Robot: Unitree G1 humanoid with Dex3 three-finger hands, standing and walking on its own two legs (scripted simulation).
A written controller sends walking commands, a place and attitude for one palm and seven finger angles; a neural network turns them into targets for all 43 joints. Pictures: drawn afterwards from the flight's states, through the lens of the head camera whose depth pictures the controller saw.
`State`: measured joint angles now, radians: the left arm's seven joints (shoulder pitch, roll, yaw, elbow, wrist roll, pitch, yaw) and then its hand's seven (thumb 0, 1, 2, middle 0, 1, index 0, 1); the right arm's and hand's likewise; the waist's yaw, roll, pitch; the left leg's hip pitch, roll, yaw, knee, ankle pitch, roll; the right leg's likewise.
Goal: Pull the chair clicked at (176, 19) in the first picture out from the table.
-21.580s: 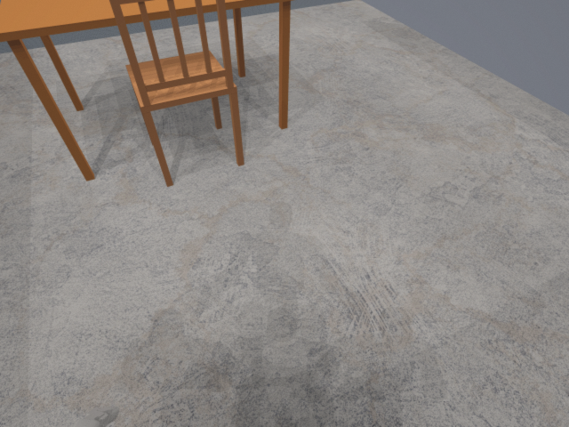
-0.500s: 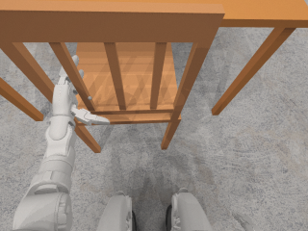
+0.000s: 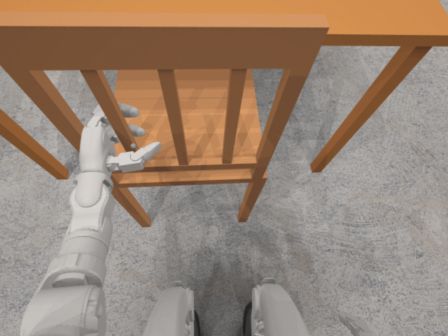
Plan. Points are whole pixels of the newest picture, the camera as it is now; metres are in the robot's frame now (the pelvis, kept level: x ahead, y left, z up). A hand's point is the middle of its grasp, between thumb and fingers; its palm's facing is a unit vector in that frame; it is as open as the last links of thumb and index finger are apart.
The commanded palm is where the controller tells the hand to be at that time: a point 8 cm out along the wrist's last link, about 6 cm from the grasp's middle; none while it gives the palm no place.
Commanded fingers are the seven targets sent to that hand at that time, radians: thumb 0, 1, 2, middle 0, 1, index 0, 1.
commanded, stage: hook a spindle and tug to test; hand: left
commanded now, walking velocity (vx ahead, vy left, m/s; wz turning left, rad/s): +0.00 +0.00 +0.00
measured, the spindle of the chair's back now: (176, 125) +0.47 +0.08 +0.03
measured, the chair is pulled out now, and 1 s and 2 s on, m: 0.00 0.03 0.16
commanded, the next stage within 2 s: step backward, pulling the chair out in 0.80 s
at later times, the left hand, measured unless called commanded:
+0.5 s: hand (136, 150) +0.43 +0.15 +0.02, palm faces +0.04 -1.00 -0.03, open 5.3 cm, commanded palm +0.39 +0.20 +0.02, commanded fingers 0.00 0.90 0.90 -0.50 -1.45 -0.50 -1.45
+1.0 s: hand (137, 158) +0.41 +0.15 +0.02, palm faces +0.03 -0.99 -0.12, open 5.4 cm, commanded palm +0.38 +0.20 +0.02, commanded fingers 0.00 0.90 0.90 -0.50 -1.45 -0.50 -1.45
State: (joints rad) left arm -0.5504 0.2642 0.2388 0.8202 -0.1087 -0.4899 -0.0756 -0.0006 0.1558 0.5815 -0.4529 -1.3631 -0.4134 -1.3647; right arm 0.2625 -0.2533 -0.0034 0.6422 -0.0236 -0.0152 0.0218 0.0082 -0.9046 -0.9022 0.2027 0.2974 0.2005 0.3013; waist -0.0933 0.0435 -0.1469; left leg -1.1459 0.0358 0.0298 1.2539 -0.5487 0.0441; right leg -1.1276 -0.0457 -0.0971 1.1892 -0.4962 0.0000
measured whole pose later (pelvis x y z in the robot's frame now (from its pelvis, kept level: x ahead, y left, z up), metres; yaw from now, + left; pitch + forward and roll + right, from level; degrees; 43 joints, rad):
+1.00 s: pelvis +0.01 +0.00 +0.03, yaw +1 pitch +18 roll -2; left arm -0.38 0.22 0.13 0.58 -0.06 -0.29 0.02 0.03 0.72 0.79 -0.42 -1.33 -0.43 -1.45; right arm 0.21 -0.22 -0.01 0.57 0.03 0.08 -0.03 0.01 -0.91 -0.90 0.20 0.30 0.20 0.30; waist -0.08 0.03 -0.03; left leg -0.91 0.02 0.05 1.11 -0.52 0.05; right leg -0.91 -0.05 -0.08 1.06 -0.48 0.01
